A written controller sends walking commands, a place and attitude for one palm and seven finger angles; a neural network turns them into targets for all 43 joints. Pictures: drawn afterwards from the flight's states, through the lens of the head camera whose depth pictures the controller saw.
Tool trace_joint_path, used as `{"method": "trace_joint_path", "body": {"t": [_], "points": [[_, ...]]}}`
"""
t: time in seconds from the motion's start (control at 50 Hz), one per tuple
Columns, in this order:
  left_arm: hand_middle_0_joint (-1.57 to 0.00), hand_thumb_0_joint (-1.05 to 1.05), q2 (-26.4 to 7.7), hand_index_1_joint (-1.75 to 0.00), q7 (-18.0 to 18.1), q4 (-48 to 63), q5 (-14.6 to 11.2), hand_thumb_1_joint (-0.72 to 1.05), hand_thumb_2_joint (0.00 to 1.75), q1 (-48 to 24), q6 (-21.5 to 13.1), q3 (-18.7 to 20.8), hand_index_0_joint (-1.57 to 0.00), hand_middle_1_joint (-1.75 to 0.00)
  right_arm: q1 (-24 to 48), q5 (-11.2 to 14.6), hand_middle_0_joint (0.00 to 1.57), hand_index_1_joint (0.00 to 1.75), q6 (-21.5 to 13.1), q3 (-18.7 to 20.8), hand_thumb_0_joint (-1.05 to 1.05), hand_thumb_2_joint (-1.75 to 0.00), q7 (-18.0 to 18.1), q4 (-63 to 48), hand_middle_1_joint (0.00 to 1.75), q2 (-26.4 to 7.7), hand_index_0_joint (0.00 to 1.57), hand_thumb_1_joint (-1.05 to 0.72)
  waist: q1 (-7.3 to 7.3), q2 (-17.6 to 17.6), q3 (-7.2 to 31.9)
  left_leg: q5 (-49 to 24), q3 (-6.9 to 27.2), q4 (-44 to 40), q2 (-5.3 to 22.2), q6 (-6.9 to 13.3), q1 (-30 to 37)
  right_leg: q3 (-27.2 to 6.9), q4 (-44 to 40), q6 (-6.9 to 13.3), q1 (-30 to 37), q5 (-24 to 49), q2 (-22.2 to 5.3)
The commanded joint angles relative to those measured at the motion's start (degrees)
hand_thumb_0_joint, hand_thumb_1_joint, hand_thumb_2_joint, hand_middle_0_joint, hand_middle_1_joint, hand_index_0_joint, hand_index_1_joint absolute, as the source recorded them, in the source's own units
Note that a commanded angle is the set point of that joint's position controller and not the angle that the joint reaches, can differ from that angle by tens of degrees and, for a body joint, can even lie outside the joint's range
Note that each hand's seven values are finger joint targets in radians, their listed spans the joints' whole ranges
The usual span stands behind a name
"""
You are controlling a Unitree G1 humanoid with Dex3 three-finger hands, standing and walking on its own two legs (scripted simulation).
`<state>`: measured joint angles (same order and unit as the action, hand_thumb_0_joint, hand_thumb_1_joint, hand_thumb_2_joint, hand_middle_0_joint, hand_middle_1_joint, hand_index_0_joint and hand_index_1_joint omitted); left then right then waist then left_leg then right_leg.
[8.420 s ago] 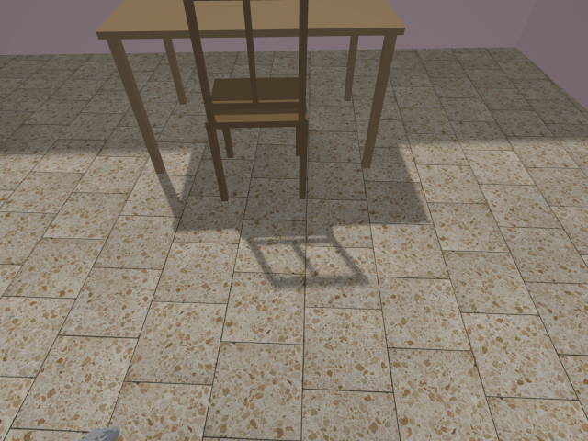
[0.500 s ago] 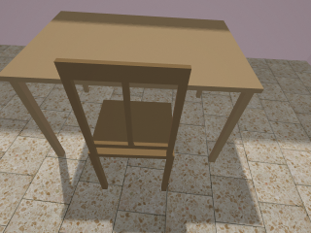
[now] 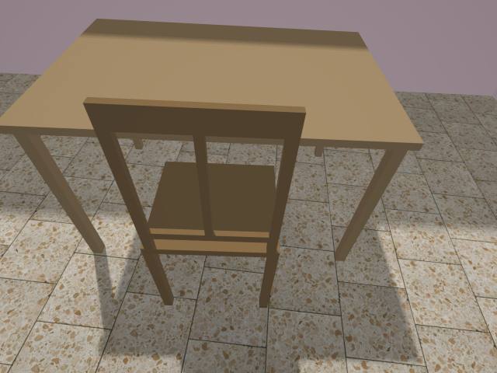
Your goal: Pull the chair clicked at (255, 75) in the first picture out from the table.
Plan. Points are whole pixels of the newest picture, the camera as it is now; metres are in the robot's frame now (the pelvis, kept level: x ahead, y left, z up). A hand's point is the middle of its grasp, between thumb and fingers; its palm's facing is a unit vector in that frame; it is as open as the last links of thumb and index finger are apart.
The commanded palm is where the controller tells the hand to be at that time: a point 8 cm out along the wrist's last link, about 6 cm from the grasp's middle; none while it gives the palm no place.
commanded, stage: look again from close up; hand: left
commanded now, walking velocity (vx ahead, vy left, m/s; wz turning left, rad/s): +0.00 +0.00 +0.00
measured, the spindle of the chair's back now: (205, 191) +0.52 +0.13 -0.07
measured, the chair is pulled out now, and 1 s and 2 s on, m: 0.00 0.00 0.00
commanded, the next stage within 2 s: shuffle to correct the standing spot in 1.04 s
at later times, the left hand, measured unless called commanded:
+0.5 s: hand out of the picture -0.02 +0.14 -0.18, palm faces +0.04 -0.99 -0.14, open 7.4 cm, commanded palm none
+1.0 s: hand out of the picture -0.01 +0.13 -0.18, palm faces +0.04 -0.99 -0.14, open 7.4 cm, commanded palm none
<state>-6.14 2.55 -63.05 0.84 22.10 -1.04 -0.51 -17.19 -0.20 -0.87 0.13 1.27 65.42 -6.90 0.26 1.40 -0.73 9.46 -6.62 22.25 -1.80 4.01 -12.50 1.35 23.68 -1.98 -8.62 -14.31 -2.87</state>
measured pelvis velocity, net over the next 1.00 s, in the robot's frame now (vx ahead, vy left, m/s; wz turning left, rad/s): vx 0.03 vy -0.01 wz -0.01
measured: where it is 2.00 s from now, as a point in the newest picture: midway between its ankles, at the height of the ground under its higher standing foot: outside the picture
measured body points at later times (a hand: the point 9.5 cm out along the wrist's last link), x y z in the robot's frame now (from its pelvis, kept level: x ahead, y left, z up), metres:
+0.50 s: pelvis +0.01 -0.01 +0.00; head +0.02 +0.00 +0.45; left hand -0.02 +0.19 -0.16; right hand -0.01 -0.22 -0.16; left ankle +0.03 +0.07 -0.74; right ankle -0.02 -0.14 -0.74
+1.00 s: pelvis +0.03 -0.01 +0.00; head +0.04 -0.01 +0.45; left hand -0.01 +0.19 -0.16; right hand +0.01 -0.22 -0.16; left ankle +0.03 +0.07 -0.74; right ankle -0.02 -0.14 -0.74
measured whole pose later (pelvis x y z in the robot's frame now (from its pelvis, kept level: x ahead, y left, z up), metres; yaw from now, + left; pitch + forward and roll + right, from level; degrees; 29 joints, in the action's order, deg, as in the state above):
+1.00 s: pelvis +0.03 -0.01 +0.00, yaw +0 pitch +0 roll +1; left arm -5.9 2.6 -63.7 0.7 21.5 -1.2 -0.4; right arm -17.3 -0.2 -1.3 -0.3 1.9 66.0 -6.8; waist 0.1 1.3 -0.9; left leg 11.5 -6.6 21.7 -1.3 2.9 -10.3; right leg 1.2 23.0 -1.1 -6.5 -16.4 -2.3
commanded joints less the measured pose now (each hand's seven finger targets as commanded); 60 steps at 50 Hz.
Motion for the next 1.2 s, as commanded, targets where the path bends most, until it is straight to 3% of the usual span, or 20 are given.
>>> {"method": "trace_joint_path", "body": {"t": [0.0,0.16,0.22,0.4,0.54,0.58,1.1,1.14,1.18], "points": [[-0.2,0.0,-4.0,-0.3,0.1,0.7,0.3,0.9,0.9,6.0,-0.6,0.6,-0.2,-0.3,-3.4,-0.1,0.2,0.3,-0.6,0.7,0.0,-0.9,0.1,-1.5,0.3,-5.3,0.2,-0.9,-0.16,-0.8,-5.0,5.4,9.7,-7.2,7.8,-1.9,1.1,-3.1,-4.2,3.1,-5.8,3.3,-3.1],[-0.2,0.0,-4.2,-0.3,0.1,0.7,0.3,0.9,0.9,5.9,-0.6,0.6,-0.2,-0.3,-3.6,0.1,0.2,0.3,-0.5,0.7,0.0,-0.9,0.1,-1.4,0.3,-5.0,0.2,-0.9,-0.22,-0.4,-5.4,5.9,9.3,-7.2,7.8,-1.9,1.2,-3.2,-4.6,3.0,-5.5,3.0,-2.8],[-0.2,0.0,-4.0,-0.3,0.1,0.6,0.2,0.9,0.9,6.1,-0.7,0.6,-0.2,-0.3,-3.7,-0.1,0.2,0.3,-0.7,0.6,0.0,-0.9,0.2,-1.4,0.3,-5.2,0.2,-0.9,-0.2,-0.6,-3.8,3.0,9.0,-6.4,7.7,-1.8,2.6,-3.4,-4.3,3.2,-5.2,4.6,-3.2],[-0.2,0.0,-4.0,-0.3,0.2,0.4,0.2,0.9,0.9,5.8,-0.7,0.6,-0.2,-0.3,-3.8,-0.1,0.2,0.3,-0.7,0.5,0.0,-0.9,0.3,-1.1,0.3,-4.9,0.2,-0.9,-0.23,-0.5,-4.9,2.2,8.8,-6.3,7.6,-1.8,2.7,-3.4,-4.4,3.2,-5.4,4.6,-3.1],[-0.2,0.0,-4.0,-0.3,0.2,0.4,0.1,0.9,0.9,6.1,-0.9,0.6,-0.2,-0.3,-4.0,-0.1,0.2,0.3,-0.9,0.4,0.0,-0.9,0.3,-0.8,0.3,-4.7,0.2,-0.9,-0.25,-0.3,-3.4,-0.8,8.4,-5.2,7.5,-1.7,4.0,-3.6,-4.5,3.3,-4.6,6.2,-3.4],[-0.2,0.0,-4.1,-0.3,0.2,0.3,0.1,0.9,0.9,5.7,-0.8,0.5,-0.2,-0.3,-3.7,0.0,0.2,0.3,-0.8,0.5,0.0,-0.9,0.3,-0.8,0.3,-4.7,0.2,-0.9,-0.14,-0.4,-4.6,-0.4,8.2,-5.3,7.4,-1.9,3.3,-3.6,-4.7,3.3,-5.0,5.7,-3.2],[-0.2,0.0,-4.2,-0.3,0.2,-0.3,0.1,0.9,0.9,5.9,-0.8,0.7,-0.2,-0.3,-4.2,-0.1,0.2,0.3,-1.1,0.1,0.0,-0.9,0.7,-0.5,0.3,-4.8,0.2,-0.9,-0.43,-0.1,-4.0,-6.4,7.8,-4.4,7.7,-1.7,5.2,-3.5,-4.7,3.2,-3.5,8.4,-3.4],[-0.2,0.0,-3.9,-0.3,0.1,-0.7,0.0,0.9,0.9,6.2,-0.9,0.7,-0.2,-0.3,-4.4,-0.2,0.2,0.3,-1.2,0.1,0.0,-0.9,0.8,-0.1,0.3,-4.6,0.2,-0.9,-0.23,0.2,-3.0,-5.1,7.9,-4.4,7.9,-1.6,6.1,-3.2,-4.7,3.2,-3.3,7.3,-3.2],[-0.2,0.0,-3.7,-0.3,-0.1,-0.8,0.1,0.9,0.9,6.0,-0.6,0.8,-0.2,-0.3,-4.7,-0.2,0.2,0.3,-1.0,0.4,0.0,-0.9,0.8,0.2,0.3,-4.9,0.2,-0.9,0.07,-0.3,-4.3,1.1,8.1,-4.9,8.3,-1.6,5.6,-2.5,-4.0,3.3,-4.6,3.4,-2.6]]}}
